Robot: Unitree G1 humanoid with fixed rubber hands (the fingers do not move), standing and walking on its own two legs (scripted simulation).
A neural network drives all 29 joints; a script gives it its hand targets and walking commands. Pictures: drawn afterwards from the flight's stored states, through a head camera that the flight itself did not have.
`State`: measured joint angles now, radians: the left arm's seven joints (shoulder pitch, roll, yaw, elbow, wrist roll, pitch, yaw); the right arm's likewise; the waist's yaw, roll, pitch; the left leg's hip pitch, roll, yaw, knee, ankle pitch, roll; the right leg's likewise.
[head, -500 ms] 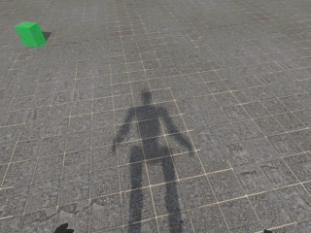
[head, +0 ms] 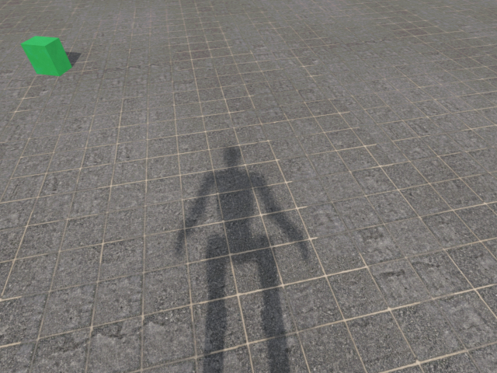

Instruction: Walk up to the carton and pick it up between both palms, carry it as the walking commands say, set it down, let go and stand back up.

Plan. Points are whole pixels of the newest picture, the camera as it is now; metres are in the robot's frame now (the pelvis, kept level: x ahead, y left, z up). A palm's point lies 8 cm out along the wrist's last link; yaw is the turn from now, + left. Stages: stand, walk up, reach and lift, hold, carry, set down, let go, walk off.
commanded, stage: stand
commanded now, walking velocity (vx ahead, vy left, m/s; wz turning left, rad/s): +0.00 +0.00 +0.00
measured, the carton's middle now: (47, 56) +2.72 +1.88 -0.65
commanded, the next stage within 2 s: walk up in 0.66 s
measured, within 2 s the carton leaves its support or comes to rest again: neither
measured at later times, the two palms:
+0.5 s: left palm out of the picture +0.08 +0.30 -0.11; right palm out of the picture +0.07 -0.29 -0.12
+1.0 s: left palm out of the picture +0.09 +0.35 -0.09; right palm out of the picture +0.15 -0.28 -0.09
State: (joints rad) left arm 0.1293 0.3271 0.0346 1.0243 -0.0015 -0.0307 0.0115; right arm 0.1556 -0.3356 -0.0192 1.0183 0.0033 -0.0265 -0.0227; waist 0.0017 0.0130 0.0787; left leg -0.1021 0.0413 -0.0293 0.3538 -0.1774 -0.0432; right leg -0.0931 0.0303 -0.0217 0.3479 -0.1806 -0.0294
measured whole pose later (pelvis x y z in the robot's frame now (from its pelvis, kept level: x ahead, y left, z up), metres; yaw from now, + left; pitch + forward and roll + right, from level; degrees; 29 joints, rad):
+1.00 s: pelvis +0.02 +0.02 -0.01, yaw +7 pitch -2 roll -3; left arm 0.22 0.40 0.07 0.87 0.09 -0.09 0.04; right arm 0.19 -0.40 -0.09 0.86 -0.06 0.03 0.11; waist -0.02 0.04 0.00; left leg -0.47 0.10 -0.03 0.94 -0.36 0.02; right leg -0.11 0.01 -0.14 0.39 -0.26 -0.04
